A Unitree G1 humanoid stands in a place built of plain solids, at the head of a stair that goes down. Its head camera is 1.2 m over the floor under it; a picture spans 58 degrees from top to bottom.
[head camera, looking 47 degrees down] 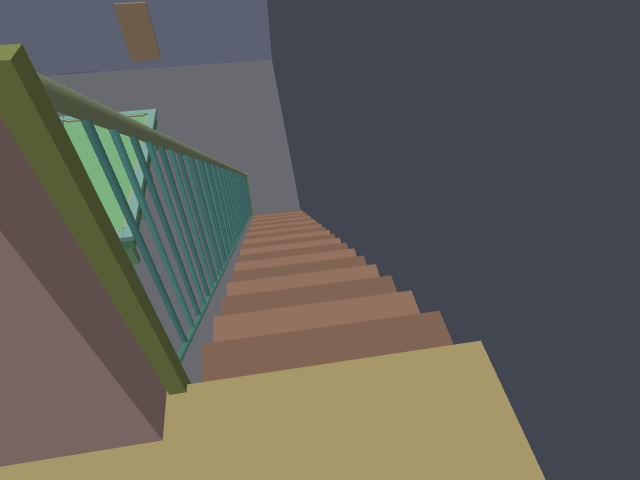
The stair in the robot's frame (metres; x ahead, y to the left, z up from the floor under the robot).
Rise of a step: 0.21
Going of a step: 0.25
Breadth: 0.90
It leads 9 degrees to the left of straight ahead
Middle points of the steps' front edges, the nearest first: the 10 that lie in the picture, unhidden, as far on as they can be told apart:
0.62 -0.06 0.00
0.87 -0.02 -0.21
1.12 0.02 -0.41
1.37 0.06 -0.62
1.62 0.11 -0.82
1.87 0.15 -1.03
2.12 0.19 -1.24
2.37 0.23 -1.44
2.62 0.27 -1.65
2.87 0.31 -1.86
